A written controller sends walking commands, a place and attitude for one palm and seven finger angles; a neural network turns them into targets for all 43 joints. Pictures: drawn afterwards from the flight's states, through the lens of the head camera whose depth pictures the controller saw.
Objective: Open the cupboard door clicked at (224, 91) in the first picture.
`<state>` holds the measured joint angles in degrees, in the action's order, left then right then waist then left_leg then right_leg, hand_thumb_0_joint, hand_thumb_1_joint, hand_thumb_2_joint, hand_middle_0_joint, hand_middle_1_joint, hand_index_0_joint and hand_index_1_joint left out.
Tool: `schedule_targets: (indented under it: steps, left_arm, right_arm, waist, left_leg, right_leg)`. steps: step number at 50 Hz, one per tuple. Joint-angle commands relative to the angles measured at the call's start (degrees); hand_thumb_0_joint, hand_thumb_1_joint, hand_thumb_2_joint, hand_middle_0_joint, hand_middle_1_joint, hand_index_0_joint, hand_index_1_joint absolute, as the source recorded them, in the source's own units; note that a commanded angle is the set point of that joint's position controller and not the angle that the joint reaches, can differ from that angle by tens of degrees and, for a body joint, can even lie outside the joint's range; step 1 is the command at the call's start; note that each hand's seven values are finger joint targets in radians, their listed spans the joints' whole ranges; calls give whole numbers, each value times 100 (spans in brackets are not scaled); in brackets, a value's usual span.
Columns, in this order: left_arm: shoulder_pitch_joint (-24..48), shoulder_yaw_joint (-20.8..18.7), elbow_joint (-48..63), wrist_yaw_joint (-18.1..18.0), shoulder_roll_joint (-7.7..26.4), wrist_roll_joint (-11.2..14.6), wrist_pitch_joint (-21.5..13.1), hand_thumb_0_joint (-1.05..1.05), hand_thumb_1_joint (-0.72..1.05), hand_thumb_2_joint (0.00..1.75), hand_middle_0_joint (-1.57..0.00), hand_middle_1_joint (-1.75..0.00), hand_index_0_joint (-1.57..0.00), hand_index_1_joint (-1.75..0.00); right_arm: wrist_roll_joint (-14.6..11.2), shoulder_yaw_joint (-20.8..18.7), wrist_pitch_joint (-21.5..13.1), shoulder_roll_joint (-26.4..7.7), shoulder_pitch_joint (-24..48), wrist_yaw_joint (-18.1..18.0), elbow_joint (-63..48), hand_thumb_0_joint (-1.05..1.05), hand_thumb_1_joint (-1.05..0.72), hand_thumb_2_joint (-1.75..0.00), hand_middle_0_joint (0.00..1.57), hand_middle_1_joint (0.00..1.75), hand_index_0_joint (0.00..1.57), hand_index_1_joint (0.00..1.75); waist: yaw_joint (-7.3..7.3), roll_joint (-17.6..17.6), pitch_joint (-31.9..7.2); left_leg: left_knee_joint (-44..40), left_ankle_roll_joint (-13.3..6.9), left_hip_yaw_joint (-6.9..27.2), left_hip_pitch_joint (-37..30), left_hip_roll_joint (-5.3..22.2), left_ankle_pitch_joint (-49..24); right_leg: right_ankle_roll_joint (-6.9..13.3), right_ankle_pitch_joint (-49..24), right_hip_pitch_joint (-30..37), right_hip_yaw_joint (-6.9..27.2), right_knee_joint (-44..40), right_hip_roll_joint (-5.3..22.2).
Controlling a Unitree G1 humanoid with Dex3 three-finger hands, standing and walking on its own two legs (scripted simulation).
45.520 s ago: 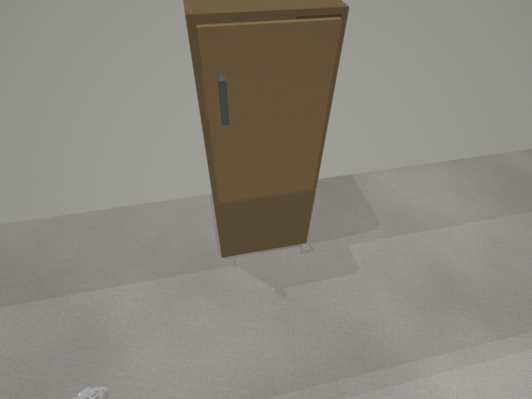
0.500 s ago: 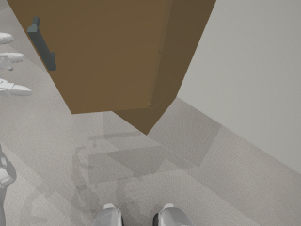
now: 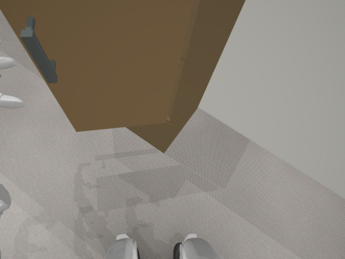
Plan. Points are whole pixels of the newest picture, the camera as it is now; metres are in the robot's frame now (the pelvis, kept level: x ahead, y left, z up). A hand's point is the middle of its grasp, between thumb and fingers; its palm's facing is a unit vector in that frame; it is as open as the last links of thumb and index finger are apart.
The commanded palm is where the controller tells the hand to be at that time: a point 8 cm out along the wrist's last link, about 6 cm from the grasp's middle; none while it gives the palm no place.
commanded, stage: move the hooked fingers beside the handle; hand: left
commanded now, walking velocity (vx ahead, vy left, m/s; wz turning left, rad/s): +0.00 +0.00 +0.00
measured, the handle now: (42, 52) +0.54 +0.25 +0.09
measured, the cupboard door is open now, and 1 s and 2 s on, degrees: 44 44 44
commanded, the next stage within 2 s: slide the fingers in behind the handle in 1.18 s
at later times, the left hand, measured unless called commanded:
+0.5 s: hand (4, 76) +0.47 +0.30 +0.10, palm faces +0.14 -0.99 -0.03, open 13.9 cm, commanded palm +0.45 +0.34 +0.09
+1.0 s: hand out of the picture +0.48 +0.32 +0.09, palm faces +0.11 -0.99 -0.02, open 13.9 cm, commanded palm +0.46 +0.35 +0.09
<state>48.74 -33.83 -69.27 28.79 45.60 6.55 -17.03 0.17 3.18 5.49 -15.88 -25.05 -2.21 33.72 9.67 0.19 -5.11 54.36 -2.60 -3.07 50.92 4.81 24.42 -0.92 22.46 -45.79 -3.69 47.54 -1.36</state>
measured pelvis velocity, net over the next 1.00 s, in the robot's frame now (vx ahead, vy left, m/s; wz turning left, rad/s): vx -0.01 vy -0.01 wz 0.01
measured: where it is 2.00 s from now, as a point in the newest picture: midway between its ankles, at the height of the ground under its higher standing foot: outside the picture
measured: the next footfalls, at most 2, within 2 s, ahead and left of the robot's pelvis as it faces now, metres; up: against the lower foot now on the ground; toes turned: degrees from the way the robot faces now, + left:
none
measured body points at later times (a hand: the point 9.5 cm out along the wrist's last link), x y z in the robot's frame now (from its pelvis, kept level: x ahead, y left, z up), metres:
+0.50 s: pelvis -0.01 -0.01 +0.00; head +0.11 +0.03 +0.43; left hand +0.45 +0.36 +0.10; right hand +0.00 -0.28 -0.10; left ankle +0.01 +0.08 -0.69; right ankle -0.01 -0.14 -0.69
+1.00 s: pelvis -0.01 -0.01 -0.01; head +0.14 +0.04 +0.42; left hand +0.47 +0.37 +0.10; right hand -0.02 -0.28 -0.10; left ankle +0.01 +0.08 -0.69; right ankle -0.01 -0.14 -0.69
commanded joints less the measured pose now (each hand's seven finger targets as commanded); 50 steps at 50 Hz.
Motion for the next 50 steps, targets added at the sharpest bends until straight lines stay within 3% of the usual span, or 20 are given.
schedule_targets:
  steps: [1,6,11,13,14,16,20,24,25,30,32,34,35,39,41,42,43,45,47,50]
  left_arm:
    - [2439,-118,1429,-113,1821,159,-547,0,-50,30,-30,-120,-30,-120]
    - [2500,346,1285,-121,1329,96,-446,0,-50,30,-30,-120,-30,-120]
    - [2434,384,1500,-217,1067,221,-465,0,-50,30,-30,-120,-30,-120]
    - [2362,309,1155,-304,1132,220,-420,0,-50,30,-30,-120,-30,-120]
    - [2430,116,989,-371,1373,213,-417,0,-50,30,-30,-120,-30,-120]
    - [2503,116,835,-444,1609,49,-371,0,-50,30,-30,-120,-30,-120]
    - [2671,35,1241,-562,1864,-134,-638,0,-50,30,-30,-120,-30,-120]
    - [2983,70,1060,-385,1834,31,-727,0,-50,30,-30,-120,-30,-120]
    - [2916,44,977,-313,1910,34,-689,0,-50,30,-30,-120,-30,-120]
    - [2716,386,549,-104,1599,32,-386,0,-50,30,-30,-120,-30,-120]
    - [2800,270,547,-106,1807,34,-315,0,-50,30,-30,-120,-30,-120]
    - [2742,-30,600,-120,2156,80,-351,0,-50,30,-30,-120,-30,-120]
    - [2814,-133,658,-134,2342,48,-382,0,-50,30,-30,-120,-30,-120]
    - [2869,-343,845,-207,2684,-48,-514,0,-50,30,-30,-120,-30,-120]
    - [2770,-392,880,-210,2802,-122,-530,0,-50,30,-30,-120,-30,-120]
    - [2657,-372,826,-195,2763,-145,-512,0,-50,30,-30,-120,-30,-120]
    - [2705,-126,774,-156,2452,-119,-479,0,-50,30,-30,-120,-30,-120]
    - [2645,-51,688,-53,2286,-58,-425,0,-50,30,-30,-120,-30,-120]
    - [2713,24,850,31,2183,2,-363,0,-50,30,-30,-120,-30,-120]
    - [2667,65,1071,127,1980,145,-365,0,-50,30,-30,-120,-30,-120]
  right_arm:
    - [18,-476,-99,-1241,-919,-57,-185,0,-90,-90,20,30,20,30]
    - [10,-449,-78,-1216,-861,-76,-136,0,-90,-90,20,30,20,30]
    - [31,-474,-89,-1192,-822,-63,-151,0,-90,-90,20,30,20,30]
    - [9,-439,-102,-1198,-765,-61,-174,0,-90,-90,20,30,20,30]
    - [16,-438,-122,-1233,-774,-91,-154,0,-90,-90,20,30,20,30]
    - [-23,-389,-127,-1229,-722,-107,-224,0,-90,-90,20,30,20,30]
    - [4,-389,-156,-1208,-722,-103,-269,0,-90,-90,20,30,20,30]
    - [-26,-374,-194,-1243,-729,-151,-185,0,-90,-90,20,30,20,30]
    - [-36,-379,-201,-1262,-729,-165,-167,0,-90,-90,20,30,20,30]
    - [-61,-340,-198,-1252,-804,-215,-99,0,-90,-90,20,30,20,30]
    - [-60,-340,-194,-1276,-859,-228,-94,0,-90,-90,20,30,20,30]
    - [-52,-343,-212,-1296,-884,-247,-133,0,-90,-90,20,30,20,30]
    - [-44,-343,-219,-1288,-871,-240,-146,0,-90,-90,20,30,20,30]
    - [-31,-346,-234,-1276,-885,-210,-174,0,-90,-90,20,30,20,30]
    - [-35,-356,-224,-1279,-891,-200,-180,0,-90,-90,20,30,20,30]
    - [-34,-350,-210,-1275,-889,-192,-181,0,-90,-90,20,30,20,30]
    - [-56,-325,-186,-1255,-880,-168,-173,0,-90,-90,20,30,20,30]
    - [-49,-342,-158,-1274,-905,-168,-149,0,-90,-90,20,30,20,30]
    - [-44,-367,-130,-1296,-977,-180,-101,0,-90,-90,20,30,20,30]
    - [-23,-387,-110,-1301,-1006,-165,-91,0,-90,-90,20,30,20,30]
  waist:
    - [-55,1458,-2562]
    - [-5,1625,-2370]
    - [-66,1416,-2690]
    - [-42,1059,-2292]
    - [-19,818,-2112]
    - [-31,885,-1977]
    - [-105,1375,-2444]
    - [79,1081,-2408]
    - [50,1186,-2503]
    - [111,1166,-2208]
    - [133,887,-2234]
    - [51,788,-2404]
    - [12,966,-2514]
    - [-20,1061,-2560]
    - [-57,1356,-2714]
    - [-90,1404,-2688]
    - [0,1475,-2546]
    - [24,1500,-2518]
    - [87,1438,-2694]
    - [50,1503,-2893]
  left_leg:
    - [-461,202,746,-3133,-104,-3335]
    - [-559,261,847,-3305,-90,-3056]
    - [-553,312,919,-3535,-65,-3358]
    - [-607,210,831,-2997,-124,-2717]
    - [-612,156,805,-2725,-147,-2477]
    - [-631,108,702,-2285,-211,-2092]
    - [-558,171,721,-2663,-194,-2326]
    - [-482,87,674,-2409,-195,-1978]
    - [-487,92,664,-2403,-202,-1907]
    - [-515,56,653,-2270,-205,-1782]
    - [-472,12,624,-2004,-206,-1675]
    - [-407,-16,571,-1764,-237,-1772]
    - [-379,-5,545,-1706,-239,-1782]
    - [-280,-19,501,-1624,-234,-1940]
    - [-267,14,501,-1797,-220,-2057]
    - [-275,34,522,-1865,-219,-2112]
    - [-298,44,535,-1990,-206,-2084]
    - [-295,59,585,-2200,-184,-2205]
    - [-297,61,651,-2470,-161,-2448]
    - [-296,117,736,-2865,-129,-2875]
  right_leg:
    - [197,-1686,100,-27,-274,-322]
    - [218,-1305,-188,-78,-335,-292]
    - [212,-1393,-94,-110,-315,-279]
    - [205,-1311,41,-85,-342,-272]
    - [215,-1321,156,-62,-333,-269]
    - [192,-1276,323,18,-321,-230]
    - [216,-1321,268,47,-235,-233]
    - [193,-1266,402,135,-287,-254]
    - [182,-1231,403,152,-301,-244]
    - [168,-1116,171,119,-355,-225]
    - [133,-1106,304,165,-370,-219]
    - [147,-1329,626,222,-312,-226]
    - [138,-1362,692,257,-286,-213]
    - [152,-1539,815,280,-205,-258]
    - [149,-1569,726,270,-180,-252]
    - [162,-1541,643,227,-161,-258]
    - [155,-1452,433,189,-190,-271]
    - [157,-1436,226,129,-197,-285]
    - [153,-1537,150,90,-206,-290]
    - [172,-1636,2,13,-184,-302]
